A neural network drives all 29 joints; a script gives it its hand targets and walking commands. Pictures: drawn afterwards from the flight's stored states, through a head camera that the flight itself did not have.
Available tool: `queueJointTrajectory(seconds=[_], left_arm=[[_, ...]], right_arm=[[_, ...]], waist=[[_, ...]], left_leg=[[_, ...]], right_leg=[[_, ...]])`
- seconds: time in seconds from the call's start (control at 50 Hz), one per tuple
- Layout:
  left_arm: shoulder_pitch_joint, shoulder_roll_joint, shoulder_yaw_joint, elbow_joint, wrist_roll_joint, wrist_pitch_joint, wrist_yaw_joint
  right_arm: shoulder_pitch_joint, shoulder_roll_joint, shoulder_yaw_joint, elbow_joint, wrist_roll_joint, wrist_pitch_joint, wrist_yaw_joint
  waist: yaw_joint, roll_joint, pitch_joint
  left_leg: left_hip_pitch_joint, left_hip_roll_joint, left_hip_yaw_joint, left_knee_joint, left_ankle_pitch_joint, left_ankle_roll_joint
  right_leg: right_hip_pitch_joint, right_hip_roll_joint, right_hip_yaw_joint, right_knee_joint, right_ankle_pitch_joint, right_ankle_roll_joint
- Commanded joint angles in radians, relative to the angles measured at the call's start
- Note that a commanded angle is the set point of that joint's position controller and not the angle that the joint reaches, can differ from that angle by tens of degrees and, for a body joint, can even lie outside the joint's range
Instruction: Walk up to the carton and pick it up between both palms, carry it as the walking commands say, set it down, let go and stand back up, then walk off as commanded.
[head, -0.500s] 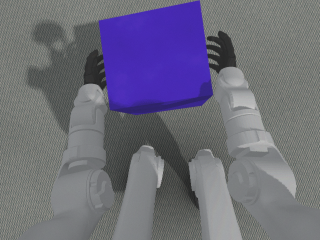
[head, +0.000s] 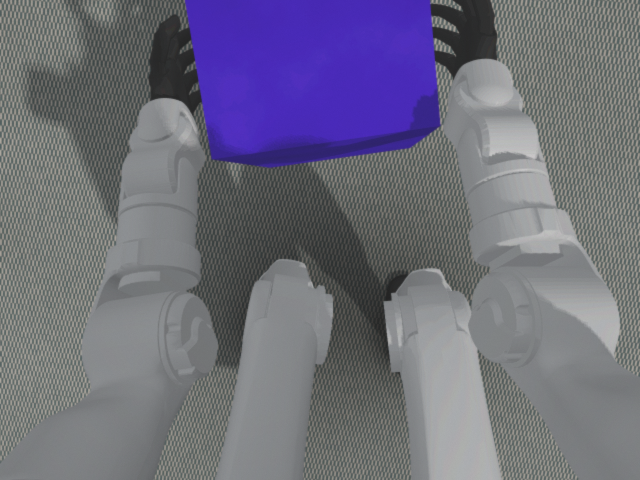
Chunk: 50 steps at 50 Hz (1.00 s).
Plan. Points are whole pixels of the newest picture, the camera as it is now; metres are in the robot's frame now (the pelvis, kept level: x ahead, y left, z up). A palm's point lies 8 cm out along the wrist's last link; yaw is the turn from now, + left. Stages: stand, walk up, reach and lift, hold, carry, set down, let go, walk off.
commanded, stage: set down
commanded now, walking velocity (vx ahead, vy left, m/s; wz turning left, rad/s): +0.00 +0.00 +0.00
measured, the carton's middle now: (321, 70) +0.55 +0.06 -0.22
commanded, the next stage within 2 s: none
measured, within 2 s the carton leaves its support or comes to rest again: rests again in 1.46 s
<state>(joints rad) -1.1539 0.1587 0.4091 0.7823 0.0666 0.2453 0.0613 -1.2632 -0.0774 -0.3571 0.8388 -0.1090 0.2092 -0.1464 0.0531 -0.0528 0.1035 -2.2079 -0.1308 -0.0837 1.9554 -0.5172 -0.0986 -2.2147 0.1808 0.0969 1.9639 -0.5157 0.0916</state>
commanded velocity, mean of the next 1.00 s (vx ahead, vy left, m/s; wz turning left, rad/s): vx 0.00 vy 0.00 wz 0.00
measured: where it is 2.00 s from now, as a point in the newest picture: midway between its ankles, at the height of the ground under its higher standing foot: (343, 345)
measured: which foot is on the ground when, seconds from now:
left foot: down 0.00-1.00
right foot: down 0.00-1.00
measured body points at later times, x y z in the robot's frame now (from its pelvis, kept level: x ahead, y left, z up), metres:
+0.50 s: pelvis -0.02 +0.00 -0.05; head +0.34 +0.03 +0.21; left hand +0.51 +0.22 -0.21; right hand +0.55 -0.09 -0.19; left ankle +0.12 +0.13 -0.39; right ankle +0.12 -0.12 -0.39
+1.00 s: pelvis -0.02 +0.00 -0.06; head +0.35 +0.02 +0.19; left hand +0.51 +0.20 -0.24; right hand +0.55 -0.11 -0.22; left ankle +0.12 +0.13 -0.39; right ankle +0.12 -0.12 -0.39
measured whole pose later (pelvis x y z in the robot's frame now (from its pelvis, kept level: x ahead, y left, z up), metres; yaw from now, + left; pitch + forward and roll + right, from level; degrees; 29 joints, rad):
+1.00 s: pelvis -0.02 +0.00 -0.06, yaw +0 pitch +28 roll +1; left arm -1.36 0.28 0.26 0.94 -0.07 0.21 0.10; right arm -1.47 -0.20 -0.25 1.01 0.05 0.17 -0.18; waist 0.06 -0.08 0.51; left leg -2.13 -0.08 -0.05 2.19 -0.55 -0.08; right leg -2.15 0.16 0.05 2.20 -0.55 0.07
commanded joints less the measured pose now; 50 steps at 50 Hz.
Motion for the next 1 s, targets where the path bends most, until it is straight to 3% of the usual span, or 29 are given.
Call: queueJointTrajectory(seconds=[0.0, 0.08, 0.18, 0.22, 0.24, 0.28, 0.42, 0.46, 0.5, 0.6, 0.7, 0.76, 0.8, 0.98], left_arm=[[-0.784, -0.815, -0.507, -0.179, -0.144, -0.067, -0.233], [-0.862, -0.785, -0.553, -0.218, -0.185, -0.067, -0.228], [-0.988, -0.720, -0.654, -0.327, -0.273, -0.064, -0.199], [-1.027, -0.722, -0.674, -0.389, -0.302, -0.068, -0.190], [-1.086, -0.683, -0.671, -0.433, -0.299, -0.075, -0.186], [-1.121, -0.658, -0.635, -0.373, -0.271, -0.081, -0.183], [-0.954, -0.762, -0.521, -0.083, -0.213, -0.059, -0.223], [-0.939, -0.765, -0.482, -0.041, -0.196, -0.052, -0.243], [-0.956, -0.771, -0.466, -0.032, -0.194, -0.049, -0.257], [-1.021, -0.759, -0.508, -0.122, -0.248, -0.079, -0.258], [-1.033, -0.739, -0.544, -0.134, -0.269, -0.095, -0.242], [-1.034, -0.714, -0.551, -0.168, -0.251, -0.109, -0.234], [-1.003, -0.705, -0.550, -0.167, -0.242, -0.111, -0.232], [-0.952, -0.698, -0.506, -0.070, -0.222, -0.100, -0.260]], right_arm=[[-0.566, 0.923, 0.471, -0.038, 0.108, -0.016, 0.191], [-0.654, 0.896, 0.533, -0.096, 0.154, -0.014, 0.185], [-0.758, 0.825, 0.632, -0.217, 0.233, 0.003, 0.173], [-0.721, 0.865, 0.637, -0.206, 0.264, 0.004, 0.169], [-0.736, 0.865, 0.628, -0.184, 0.271, 0.007, 0.169], [-0.733, 0.879, 0.568, -0.073, 0.267, 0.012, 0.185], [-0.716, 0.815, 0.415, 0.092, 0.184, -0.007, 0.232], [-0.713, 0.805, 0.385, 0.118, 0.155, -0.001, 0.243], [-0.728, 0.791, 0.366, 0.108, 0.135, 0.000, 0.248], [-0.771, 0.827, 0.419, 0.023, 0.166, -0.023, 0.238], [-0.812, 0.844, 0.492, -0.048, 0.231, -0.041, 0.232], [-0.740, 0.879, 0.494, 0.021, 0.252, -0.035, 0.242], [-0.713, 0.869, 0.492, 0.052, 0.261, -0.034, 0.248], [-0.691, 0.815, 0.437, 0.105, 0.210, -0.035, 0.253]], waist=[[0.077, -0.021, -1.345], [0.087, -0.018, -1.473], [0.093, 0.030, -1.824], [0.095, 0.043, -1.857], [0.114, 0.065, -1.806], [0.115, 0.059, -1.521], [0.060, 0.055, -1.158], [0.058, 0.037, -1.099], [0.042, 0.017, -1.088], [0.036, -0.045, -1.196], [0.085, -0.025, -1.338], [0.124, 0.015, -1.290], [0.128, 0.028, -1.246], [0.098, 0.003, -1.050]], left_leg=[[0.582, -0.005, 0.188, -0.104, 0.320, 0.048], [0.634, 0.000, 0.186, -0.060, 0.348, 0.046], [0.847, 0.009, 0.192, 0.009, 0.423, 0.030], [0.921, 0.007, 0.185, 0.022, 0.510, 0.026], [0.909, 0.009, 0.182, 0.024, 0.503, 0.031], [0.771, 0.018, 0.173, 0.010, 0.371, 0.057], [0.616, 0.021, 0.183, -0.006, 0.177, 0.061], [0.554, 0.022, 0.191, -0.003, 0.134, 0.066], [0.513, 0.018, 0.190, 0.004, 0.125, 0.069], [0.525, 0.013, 0.179, 0.038, 0.245, 0.070], [0.611, 0.018, 0.178, 0.057, 0.311, 0.069], [0.633, 0.021, 0.178, 0.064, 0.353, 0.069], [0.631, 0.022, 0.175, 0.064, 0.348, 0.071], [0.482, 0.027, 0.185, 0.066, 0.229, 0.078]], right_leg=[[0.680, 0.004, -0.166, -0.082, 0.276, -0.043], [0.755, -0.001, -0.166, -0.033, 0.306, -0.044], [0.960, -0.002, -0.169, 0.040, 0.377, -0.057], [0.986, -0.003, -0.189, 0.066, 0.471, -0.052], [0.933, -0.007, -0.188, 0.076, 0.448, -0.054], [0.758, -0.004, -0.173, 0.067, 0.305, -0.066], [0.583, -0.013, -0.187, 0.047, 0.103, -0.079], [0.574, -0.021, -0.182, 0.045, 0.076, -0.078], [0.573, -0.024, -0.181, 0.050, 0.078, -0.079], [0.630, -0.026, -0.172, 0.073, 0.211, -0.075], [0.693, -0.020, -0.169, 0.095, 0.267, -0.072], [0.648, -0.014, -0.162, 0.106, 0.289, -0.074], [0.602, -0.012, -0.163, 0.107, 0.272, -0.071], [0.566, -0.020, -0.147, 0.092, 0.192, -0.078]])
